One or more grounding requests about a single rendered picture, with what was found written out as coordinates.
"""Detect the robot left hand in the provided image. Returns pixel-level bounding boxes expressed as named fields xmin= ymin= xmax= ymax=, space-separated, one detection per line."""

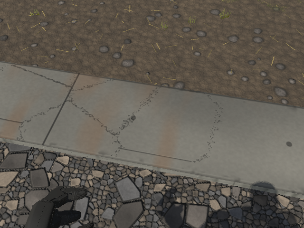
xmin=23 ymin=186 xmax=94 ymax=228

